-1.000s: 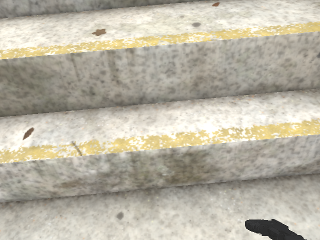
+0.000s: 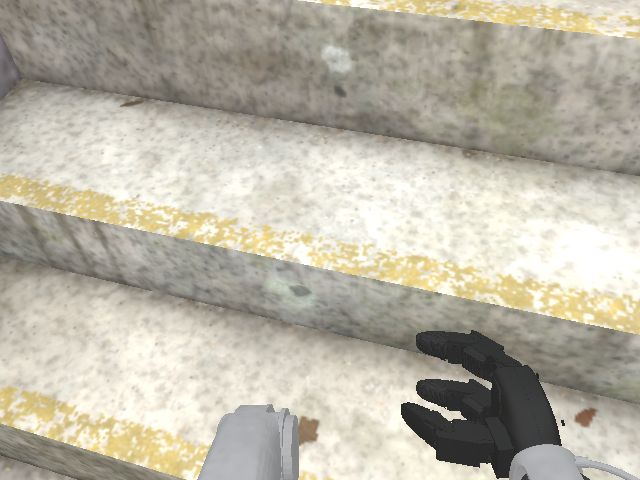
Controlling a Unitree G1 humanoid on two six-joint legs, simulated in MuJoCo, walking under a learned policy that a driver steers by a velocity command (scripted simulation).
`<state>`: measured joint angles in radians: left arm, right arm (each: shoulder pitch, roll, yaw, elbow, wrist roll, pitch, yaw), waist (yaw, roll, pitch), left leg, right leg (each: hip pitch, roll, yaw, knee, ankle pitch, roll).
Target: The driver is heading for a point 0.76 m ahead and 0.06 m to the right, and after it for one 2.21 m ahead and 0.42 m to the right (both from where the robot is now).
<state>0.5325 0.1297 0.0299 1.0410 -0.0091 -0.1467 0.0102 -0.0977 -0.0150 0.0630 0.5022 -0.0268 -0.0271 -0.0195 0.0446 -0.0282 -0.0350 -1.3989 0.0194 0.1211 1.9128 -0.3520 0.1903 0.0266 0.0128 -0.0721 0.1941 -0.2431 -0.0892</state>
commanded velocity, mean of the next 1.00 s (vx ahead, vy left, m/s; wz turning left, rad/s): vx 0.92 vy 0.00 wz -0.07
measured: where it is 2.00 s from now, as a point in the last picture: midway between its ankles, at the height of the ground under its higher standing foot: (424, 61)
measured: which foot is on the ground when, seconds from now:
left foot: up 0.00-0.08, down 0.10-0.44, up 0.46-0.80, down 0.82-1.00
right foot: down 0.00-0.10, up 0.12-0.40, down 0.42-0.82, up 0.84-1.00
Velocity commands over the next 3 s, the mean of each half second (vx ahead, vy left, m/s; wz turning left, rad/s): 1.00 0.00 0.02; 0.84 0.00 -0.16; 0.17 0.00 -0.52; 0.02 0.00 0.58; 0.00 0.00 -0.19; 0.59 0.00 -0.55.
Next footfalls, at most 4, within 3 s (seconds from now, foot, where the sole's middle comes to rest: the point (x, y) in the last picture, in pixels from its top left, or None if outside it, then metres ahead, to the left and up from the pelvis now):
0.10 left None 0.16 0.10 -0.59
0.42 right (451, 451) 0.40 -0.12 -0.38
0.82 left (361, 209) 0.71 0.01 -0.21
1.36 right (559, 2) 0.89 -0.27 0.02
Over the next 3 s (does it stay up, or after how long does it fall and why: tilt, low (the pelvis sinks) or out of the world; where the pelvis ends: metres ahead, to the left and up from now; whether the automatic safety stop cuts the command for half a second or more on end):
stays up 0.75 0.02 0.56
